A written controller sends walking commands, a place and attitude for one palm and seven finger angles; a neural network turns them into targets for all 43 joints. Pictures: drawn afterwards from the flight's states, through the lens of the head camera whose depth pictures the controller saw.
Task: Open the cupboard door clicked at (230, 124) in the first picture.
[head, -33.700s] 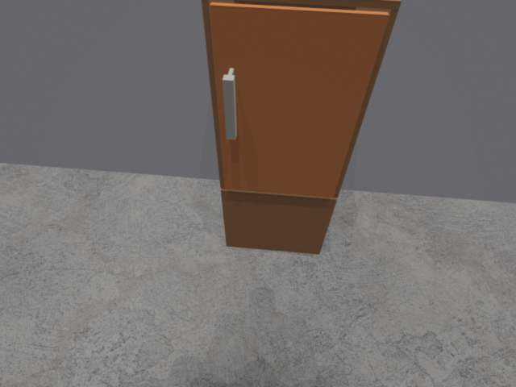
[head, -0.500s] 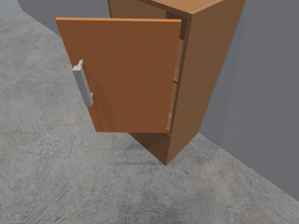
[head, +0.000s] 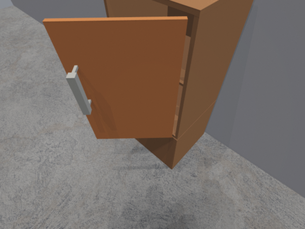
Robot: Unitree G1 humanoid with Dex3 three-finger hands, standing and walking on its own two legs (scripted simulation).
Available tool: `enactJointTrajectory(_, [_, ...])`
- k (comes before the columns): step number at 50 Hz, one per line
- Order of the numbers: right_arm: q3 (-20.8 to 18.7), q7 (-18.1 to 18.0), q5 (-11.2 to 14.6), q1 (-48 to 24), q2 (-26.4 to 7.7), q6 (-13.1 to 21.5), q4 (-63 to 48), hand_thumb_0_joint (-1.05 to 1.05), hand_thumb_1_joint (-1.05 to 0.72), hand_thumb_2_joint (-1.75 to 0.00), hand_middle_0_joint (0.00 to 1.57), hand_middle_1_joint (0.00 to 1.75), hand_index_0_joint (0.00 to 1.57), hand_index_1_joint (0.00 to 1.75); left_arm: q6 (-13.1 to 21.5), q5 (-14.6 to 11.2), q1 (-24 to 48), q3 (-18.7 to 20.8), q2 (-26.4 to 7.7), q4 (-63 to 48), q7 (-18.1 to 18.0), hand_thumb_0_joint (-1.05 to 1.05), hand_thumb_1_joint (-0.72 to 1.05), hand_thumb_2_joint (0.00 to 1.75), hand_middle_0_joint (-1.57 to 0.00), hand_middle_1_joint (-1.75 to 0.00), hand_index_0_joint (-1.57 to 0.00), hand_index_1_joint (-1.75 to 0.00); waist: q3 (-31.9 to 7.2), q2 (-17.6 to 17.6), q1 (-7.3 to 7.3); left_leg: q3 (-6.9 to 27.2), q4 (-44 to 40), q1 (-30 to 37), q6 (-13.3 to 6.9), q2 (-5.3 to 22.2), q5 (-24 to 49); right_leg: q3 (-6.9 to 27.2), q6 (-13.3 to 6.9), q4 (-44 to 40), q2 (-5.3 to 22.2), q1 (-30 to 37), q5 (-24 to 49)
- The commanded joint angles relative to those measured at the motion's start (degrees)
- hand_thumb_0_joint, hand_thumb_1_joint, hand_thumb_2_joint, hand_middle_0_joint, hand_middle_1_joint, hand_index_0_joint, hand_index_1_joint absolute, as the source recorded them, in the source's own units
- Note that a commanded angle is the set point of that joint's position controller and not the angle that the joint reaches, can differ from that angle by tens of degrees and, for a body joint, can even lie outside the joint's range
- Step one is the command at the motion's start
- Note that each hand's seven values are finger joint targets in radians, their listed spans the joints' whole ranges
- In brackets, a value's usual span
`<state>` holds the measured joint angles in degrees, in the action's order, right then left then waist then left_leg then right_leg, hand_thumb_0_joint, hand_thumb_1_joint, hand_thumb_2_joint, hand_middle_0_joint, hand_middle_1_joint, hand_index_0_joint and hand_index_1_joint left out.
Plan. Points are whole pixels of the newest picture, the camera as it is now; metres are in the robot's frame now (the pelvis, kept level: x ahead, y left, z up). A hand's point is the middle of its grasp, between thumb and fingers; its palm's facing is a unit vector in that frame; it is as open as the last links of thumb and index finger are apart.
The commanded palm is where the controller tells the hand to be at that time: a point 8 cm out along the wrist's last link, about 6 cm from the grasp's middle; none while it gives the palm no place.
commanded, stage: come to a stop and stand still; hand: left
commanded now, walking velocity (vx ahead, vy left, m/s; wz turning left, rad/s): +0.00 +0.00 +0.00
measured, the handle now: (81, 91) +0.53 +0.28 +0.02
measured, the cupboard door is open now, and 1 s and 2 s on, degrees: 44 44 44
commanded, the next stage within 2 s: look again from close up in 0.60 s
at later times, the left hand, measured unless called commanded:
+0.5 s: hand out of the picture -0.01 +0.19 -0.16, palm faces +0.00 -0.97 -0.26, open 7.4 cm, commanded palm none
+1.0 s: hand out of the picture -0.02 +0.16 -0.17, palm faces +0.01 -0.98 -0.20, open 7.3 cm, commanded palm none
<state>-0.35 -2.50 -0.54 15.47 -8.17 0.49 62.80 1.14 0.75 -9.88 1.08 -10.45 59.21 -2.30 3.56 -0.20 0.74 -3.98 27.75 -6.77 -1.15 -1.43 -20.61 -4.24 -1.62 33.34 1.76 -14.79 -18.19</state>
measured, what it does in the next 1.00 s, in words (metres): stands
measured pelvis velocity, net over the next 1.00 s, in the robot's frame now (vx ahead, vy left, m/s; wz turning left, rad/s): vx -0.03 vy -0.01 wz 0.00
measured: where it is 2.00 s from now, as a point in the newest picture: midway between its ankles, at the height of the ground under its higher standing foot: outside the picture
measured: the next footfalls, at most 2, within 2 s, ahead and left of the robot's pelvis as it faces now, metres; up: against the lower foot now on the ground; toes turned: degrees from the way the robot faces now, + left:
none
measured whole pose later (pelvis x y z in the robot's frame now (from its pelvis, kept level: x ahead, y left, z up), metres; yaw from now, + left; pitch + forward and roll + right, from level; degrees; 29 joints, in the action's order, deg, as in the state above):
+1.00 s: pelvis -0.03 -0.01 +0.01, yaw +0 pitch -2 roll +1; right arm 1.5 -1.7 -0.9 17.5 -7.9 1.3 65.5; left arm 1.3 0.6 -14.6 -0.7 -8.9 65.1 -1.5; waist 2.7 -0.3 0.0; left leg -3.6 24.3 -6.3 -0.3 0.0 -16.5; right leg -4.9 -2.7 27.0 0.1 -12.9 -12.7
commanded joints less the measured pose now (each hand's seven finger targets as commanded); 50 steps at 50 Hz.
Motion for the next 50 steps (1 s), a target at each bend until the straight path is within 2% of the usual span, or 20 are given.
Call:
enactJointTrajectory(1, [-1.1, -0.2, -0.2, 4.2, -4.9, 0.9, -0.9, 0.00, -0.90, -0.90, 0.20, 0.30, 0.20, 0.30, -0.4, -0.4, -4.3, 0.8, -5.5, -2.0, -0.7, 0.00, 0.90, 0.90, -0.20, -0.30, -0.20, -0.30, -6.3, 0.0, -1.11, 5.1, -4.6, -0.1, -0.2, 8.7, 34.1, 6.2, -1.5, -2.2, 6.5, 7.0, 32.8])
enactJointTrajectory(6, [-1.0, -0.1, -0.3, 1.6, -6.4, 1.2, -1.1, 0.00, -0.90, -0.90, 0.20, 0.30, 0.20, 0.30, -0.4, 0.0, -2.5, 0.8, -6.1, -1.9, -0.2, 0.00, 0.90, 0.90, -0.20, -0.30, -0.20, -0.30, -3.8, 0.6, -1.26, 5.6, -7.3, -1.1, -0.7, 8.9, 25.4, 6.8, -1.2, -6.6, 5.6, 6.1, 23.6])
enactJointTrajectory(7, [-1.9, 0.5, 0.6, -2.5, -9.3, 1.1, -5.4, 0.00, -0.90, -0.90, 0.20, 0.30, 0.20, 0.30, 0.2, 0.0, -9.2, 0.9, -6.3, 0.4, -2.3, 0.00, 0.90, 0.90, -0.20, -0.30, -0.20, -0.30, -3.6, -0.7, -2.68, 2.7, 4.8, -4.2, 0.8, 9.9, 29.6, 8.0, 0.0, -5.3, 8.2, 6.1, 40.0])
enactJointTrajectory(8, [-1.3, 0.9, 0.1, 0.3, -5.8, 0.7, -6.9, 0.00, -0.90, -0.90, 0.20, 0.30, 0.20, 0.30, 0.8, -0.2, -7.3, 0.8, -8.2, -1.9, -1.9, 0.00, 0.90, 0.90, -0.20, -0.30, -0.20, -0.30, -7.2, -0.4, -0.55, 4.0, 2.5, -7.3, 1.0, 5.7, 9.7, 12.3, -2.8, -6.0, 11.0, 9.1, 36.9])
enactJointTrajectory(9, [-1.0, 1.0, 0.2, 1.7, -4.6, 0.4, -6.7, 0.00, -0.90, -0.90, 0.20, 0.30, 0.20, 0.30, 1.1, -0.2, -5.2, 0.2, -7.5, -2.7, -1.4, 0.00, 0.90, 0.90, -0.20, -0.30, -0.20, -0.30, -6.3, 1.4, 0.59, 3.9, 0.4, -6.7, 1.0, 5.5, 2.7, 12.4, -4.1, -7.8, 11.5, 5.8, 27.5])
enactJointTrajectory(10, [-0.8, 1.3, -0.3, 3.0, -4.2, 0.5, -6.7, 0.00, -0.90, -0.90, 0.20, 0.30, 0.20, 0.30, 1.3, -0.2, -3.6, 0.0, -7.3, -3.2, -0.9, 0.00, 0.90, 0.90, -0.20, -0.30, -0.20, -0.30, -6.3, -2.0, 1.09, 3.4, -1.2, -4.3, 0.5, 5.1, 5.8, 11.1, -4.4, -7.3, 9.8, 4.4, 24.8])
enactJointTrajectory(11, [-0.8, 1.2, -0.4, 4.0, -5.2, 0.6, -6.8, 0.00, -0.90, -0.90, 0.20, 0.30, 0.20, 0.30, 1.2, -0.3, -2.9, 0.0, -7.0, -3.7, -0.6, 0.00, 0.90, 0.90, -0.20, -0.30, -0.20, -0.30, -5.2, -3.1, 1.33, 5.1, -2.4, -4.0, -0.3, 6.2, 9.5, 9.9, -3.8, -6.9, 7.7, 3.3, 20.1])
enactJointTrajectory(12, [-0.8, 1.2, -0.5, 3.2, -6.1, 0.8, -7.1, 0.00, -0.90, -0.90, 0.20, 0.30, 0.20, 0.30, 1.0, -0.3, -2.6, -0.2, -6.7, -3.7, -0.3, 0.00, 0.90, 0.90, -0.20, -0.30, -0.20, -0.30, -3.9, -4.5, 0.81, 5.9, -3.7, -4.6, -0.8, 7.2, 12.1, 8.7, -3.1, -6.8, 6.2, 2.9, 17.0])
enactJointTrajectory(15, [-0.6, 1.0, -0.6, 1.8, -7.5, 1.0, -8.0, 0.00, -0.90, -0.90, 0.20, 0.30, 0.20, 0.30, 0.5, -0.2, -2.8, -0.4, -6.4, -3.3, 0.2, 0.00, 0.90, 0.90, -0.20, -0.30, -0.20, -0.30, 0.0, -1.6, -0.03, 6.9, -6.7, -6.9, -1.6, 8.1, 10.1, 7.6, -2.2, -8.5, 4.2, 2.7, 10.1])
enactJointTrajectory(18, [-0.2, 1.2, -0.5, 1.9, -8.3, 0.8, -7.6, 0.00, -0.90, -0.90, 0.20, 0.30, 0.20, 0.30, 0.3, -0.4, -3.4, -0.7, -6.5, -2.6, 0.6, 0.00, 0.90, 0.90, -0.20, -0.30, -0.20, -0.30, 2.5, 1.6, -0.08, 6.7, -8.4, -8.5, -1.5, 7.1, 3.0, 9.2, -2.0, -11.7, 4.3, 1.3, 1.4])
enactJointTrajectory(19, [-0.2, 1.3, -0.6, 2.4, -8.4, 0.8, -7.3, 0.00, -0.90, -0.90, 0.20, 0.30, 0.20, 0.30, 0.2, -0.3, -3.5, -0.6, -6.6, -2.5, 0.6, 0.00, 0.90, 0.90, -0.20, -0.30, -0.20, -0.30, 3.0, 1.5, -0.02, 6.7, -8.9, -8.5, -1.6, 6.7, 1.9, 9.6, -2.0, -12.5, 4.4, 0.7, -0.8])
enactJointTrajectory(21, [0.1, 1.3, -0.7, 2.6, -8.3, 1.0, -6.4, 0.00, -0.90, -0.90, 0.20, 0.30, 0.20, 0.30, 0.3, -0.3, -3.9, -0.6, -6.7, -2.0, 0.7, 0.00, 0.90, 0.90, -0.20, -0.30, -0.20, -0.30, 3.0, -0.2, -0.17, 7.0, -9.9, -8.3, -1.7, 6.8, 2.2, 9.2, -1.9, -12.5, 4.3, 1.0, -0.3])
enactJointTrajectory(23, [0.2, 1.3, -0.6, 3.2, -8.3, 1.1, -5.6, 0.00, -0.90, -0.90, 0.20, 0.30, 0.20, 0.30, 0.4, -0.4, -4.6, -0.7, -6.7, -1.2, 0.8, 0.00, 0.90, 0.90, -0.20, -0.30, -0.20, -0.30, 1.3, 1.6, -0.22, 6.7, -9.7, -7.4, -1.7, 6.6, 2.7, 9.5, -1.8, -12.8, 4.5, 2.0, 0.0])
enactJointTrajectory(29, [0.7, 1.3, -0.4, 4.6, -7.6, 1.3, -2.6, 0.00, -0.90, -0.90, 0.20, 0.30, 0.20, 0.30, 0.7, -0.5, -5.8, -0.9, -6.4, 1.0, 0.8, 0.00, 0.90, 0.90, -0.20, -0.30, -0.20, -0.30, 0.1, 1.6, -0.30, 6.2, -9.7, -6.5, -1.4, 6.7, 4.8, 9.1, -1.8, -12.9, 5.0, 3.3, 2.1])
enactJointTrajectory(33, [0.9, 1.1, -0.3, 5.3, -7.0, 1.5, -0.8, 0.00, -0.90, -0.90, 0.20, 0.30, 0.20, 0.30, 0.9, -0.6, -6.5, -1.0, -5.8, 2.3, 0.7, 0.00, 0.90, 0.90, -0.20, -0.30, -0.20, -0.30, -0.1, 0.7, -0.44, 6.1, -9.7, -6.2, -1.2, 6.9, 6.8, 8.7, -1.8, -12.3, 5.1, 4.1, 5.2])
enactJointTrajectory(36, [0.9, 1.0, -0.3, 5.5, -6.4, 1.5, 0.2, 0.00, -0.90, -0.90, 0.20, 0.30, 0.20, 0.30, 0.8, -0.5, -6.6, -1.0, -5.4, 3.0, 0.6, 0.00, 0.90, 0.90, -0.20, -0.30, -0.20, -0.30, 1.7, 0.6, -0.65, 6.1, -9.9, -7.0, -1.1, 7.0, 7.0, 8.2, -1.8, -12.1, 5.1, 3.8, 5.8])
enactJointTrajectory(42, [1.0, 0.8, -0.3, 6.0, -5.4, 1.6, 1.3, 0.00, -0.90, -0.90, 0.20, 0.30, 0.20, 0.30, 0.8, -0.5, -7.2, -1.0, -4.6, 3.7, 0.5, 0.00, 0.90, 0.90, -0.20, -0.30, -0.20, -0.30, 0.9, 0.4, -0.75, 5.9, -9.7, -6.5, -0.9, 7.1, 8.1, 8.0, -1.8, -11.8, 5.3, 4.5, 7.7])
enactJointTrajectory(44, [1.0, 0.7, -0.3, 5.9, -5.2, 1.6, 1.5, 0.00, -0.90, -0.90, 0.20, 0.30, 0.20, 0.30, 0.8, -0.5, -7.5, -1.0, -4.5, 4.0, 0.5, 0.00, 0.90, 0.90, -0.20, -0.30, -0.20, -0.30, 0.9, -0.9, -0.83, 5.7, -9.5, -6.5, -0.9, 7.1, 7.8, 8.3, -1.9, -12.0, 5.3, 4.5, 7.7])
enactJointTrajectory(46, [0.9, 0.7, -0.2, 6.1, -5.1, 1.6, 1.5, 0.00, -0.90, -0.90, 0.20, 0.30, 0.20, 0.30, 0.9, -0.4, -7.5, -1.0, -4.5, 3.9, 0.4, 0.00, 0.90, 0.90, -0.20, -0.30, -0.20, -0.30, 0.7, 0.7, -0.74, 5.6, -9.1, -6.4, -0.9, 7.1, 8.7, 8.1, -1.8, -11.9, 5.3, 4.8, 9.1])
enactJointTrajectory(50, [0.7, 0.5, -0.3, 5.7, -4.7, 1.5, 1.8, 0.00, -0.90, -0.90, 0.20, 0.30, 0.20, 0.30, 0.9, -0.3, -7.4, -0.8, -4.3, 3.8, 0.4, 0.00, 0.90, 0.90, -0.20, -0.30, -0.20, -0.30, 1.2, -0.1, -0.67, 5.5, -9.0, -5.8, -0.7, 7.3, 9.4, 8.1, -1.9, -11.9, 5.2, 4.3, 10.5])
